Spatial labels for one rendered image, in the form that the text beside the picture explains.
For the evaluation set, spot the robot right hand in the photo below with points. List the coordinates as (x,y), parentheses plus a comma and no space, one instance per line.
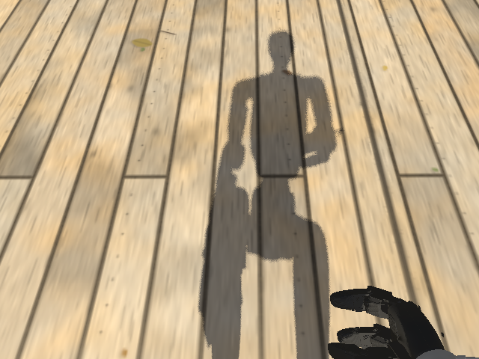
(409,336)

